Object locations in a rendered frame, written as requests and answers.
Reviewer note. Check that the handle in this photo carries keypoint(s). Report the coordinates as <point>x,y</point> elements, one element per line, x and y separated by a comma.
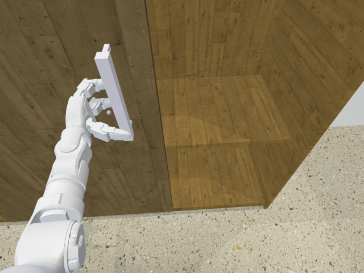
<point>110,80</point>

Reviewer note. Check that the wardrobe door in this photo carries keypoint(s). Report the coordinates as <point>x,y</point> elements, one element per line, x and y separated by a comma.
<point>47,48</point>

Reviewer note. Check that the robot left upper arm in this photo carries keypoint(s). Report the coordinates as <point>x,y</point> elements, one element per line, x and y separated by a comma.
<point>51,247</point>

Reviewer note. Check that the left robot hand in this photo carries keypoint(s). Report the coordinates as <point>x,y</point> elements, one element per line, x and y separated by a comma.
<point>79,111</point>

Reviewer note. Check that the left robot forearm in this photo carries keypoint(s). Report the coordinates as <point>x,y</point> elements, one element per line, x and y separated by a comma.
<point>64,192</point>

